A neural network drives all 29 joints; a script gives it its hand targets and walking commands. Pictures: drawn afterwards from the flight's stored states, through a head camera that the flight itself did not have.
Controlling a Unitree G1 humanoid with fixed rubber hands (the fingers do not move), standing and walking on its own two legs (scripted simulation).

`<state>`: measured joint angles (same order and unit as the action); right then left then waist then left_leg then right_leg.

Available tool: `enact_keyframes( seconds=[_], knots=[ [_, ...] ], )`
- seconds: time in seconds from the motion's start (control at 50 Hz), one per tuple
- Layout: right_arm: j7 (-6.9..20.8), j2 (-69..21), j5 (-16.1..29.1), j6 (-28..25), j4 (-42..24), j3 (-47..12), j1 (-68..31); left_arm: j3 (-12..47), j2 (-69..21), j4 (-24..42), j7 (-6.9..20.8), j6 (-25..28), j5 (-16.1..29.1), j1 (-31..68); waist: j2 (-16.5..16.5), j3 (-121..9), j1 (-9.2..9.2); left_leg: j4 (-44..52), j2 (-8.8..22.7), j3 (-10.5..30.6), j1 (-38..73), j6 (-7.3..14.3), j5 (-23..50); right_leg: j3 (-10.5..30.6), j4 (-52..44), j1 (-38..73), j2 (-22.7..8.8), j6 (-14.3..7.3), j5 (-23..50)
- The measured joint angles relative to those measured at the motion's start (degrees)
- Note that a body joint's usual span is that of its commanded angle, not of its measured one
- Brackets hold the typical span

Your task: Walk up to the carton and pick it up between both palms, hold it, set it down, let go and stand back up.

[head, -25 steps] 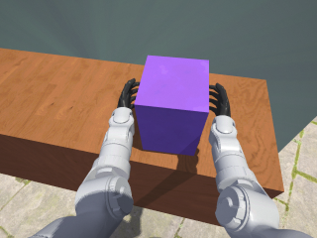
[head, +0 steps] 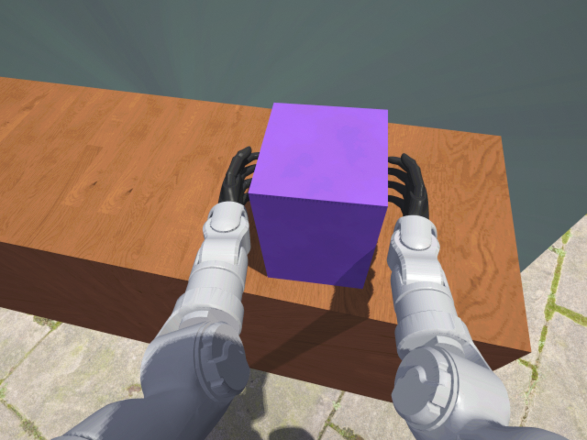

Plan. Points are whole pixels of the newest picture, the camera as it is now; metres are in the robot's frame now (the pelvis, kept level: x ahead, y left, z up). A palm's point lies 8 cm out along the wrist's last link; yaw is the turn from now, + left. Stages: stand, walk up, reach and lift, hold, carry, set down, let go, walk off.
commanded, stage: set down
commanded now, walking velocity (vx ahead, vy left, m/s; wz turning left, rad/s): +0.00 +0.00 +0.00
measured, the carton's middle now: (321, 202) +0.44 -0.02 +0.02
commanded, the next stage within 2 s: none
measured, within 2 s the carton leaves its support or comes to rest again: neither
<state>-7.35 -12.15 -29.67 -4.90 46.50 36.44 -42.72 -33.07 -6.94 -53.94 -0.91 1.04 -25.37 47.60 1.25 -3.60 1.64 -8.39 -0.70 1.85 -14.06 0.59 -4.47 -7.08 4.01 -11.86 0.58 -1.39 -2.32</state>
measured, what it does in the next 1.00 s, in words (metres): stands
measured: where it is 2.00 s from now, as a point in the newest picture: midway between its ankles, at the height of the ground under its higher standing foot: outside the picture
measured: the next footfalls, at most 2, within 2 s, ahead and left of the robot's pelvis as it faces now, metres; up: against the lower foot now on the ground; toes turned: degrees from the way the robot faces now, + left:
none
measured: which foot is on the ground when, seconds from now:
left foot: down 0.00-1.00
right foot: down 0.00-1.00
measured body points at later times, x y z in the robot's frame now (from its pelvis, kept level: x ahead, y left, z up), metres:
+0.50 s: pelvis +0.00 +0.00 +0.00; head +0.07 +0.00 +0.44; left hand +0.44 +0.11 +0.06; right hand +0.41 -0.15 +0.06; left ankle -0.02 +0.11 -0.75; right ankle -0.02 -0.10 -0.75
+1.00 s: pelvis +0.00 +0.00 +0.00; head +0.08 +0.00 +0.44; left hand +0.44 +0.11 +0.05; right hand +0.41 -0.15 +0.05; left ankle -0.02 +0.11 -0.75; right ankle -0.02 -0.10 -0.75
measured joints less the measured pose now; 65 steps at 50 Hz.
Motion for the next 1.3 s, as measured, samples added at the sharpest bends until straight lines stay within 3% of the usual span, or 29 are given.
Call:
enact_keyframes(
  seconds=[0.2, 0.48, 1.06, 1.3],
  knots=[
    [-0.45, -0.23, -0.73, -1.91, 0.28, 0.37, -0.01, -1.38, -0.2, -0.7, -0.04, 2.25, -0.98, 0.32, -0.25, 0.06, -0.14, 0.51, -0.01, -0.26, -0.29, 0.01, 0.46, 0.27, 0.05, -0.64, -0.04, 0.01, 0.26],
    [2.16, -1.47, -3.29, -1.98, -2.8, 2.97, 0.03, -3.31, -1.28, 1.47, 1.85, 3.18, -2.95, 0.33, -0.84, 1.76, -0.51, 1.21, -0.09, -0.77, 0.73, 0.04, 0.61, 0.79, 0.09, -0.13, -0.14, 0.15, 0.15],
    [3.47, -2.86, -3.1, -3.59, -6.53, 1.7, 0.88, -5.52, -2.99, 7.69, 4.63, 4.29, -5.36, -0.76, -1.77, 4.99, -0.48, 1.41, 0.17, -1.25, 1.78, -0.14, 0.48, 1.29, 0.87, 0.27, 0.07, 0.04, -0.32],
    [3.65, -2.21, -0.69, -4.57, -6.75, -0.84, 1.16, -5.39, -2.32, 8.08, 5.04, 4.72, -5.04, -0.75, -2.21, 6.19, -0.68, 1.42, 0.23, -2.27, 1.8, 0.05, 0.36, 2.3, 1.51, -0.37, 0.09, 0.19, -0.37]
  ],
)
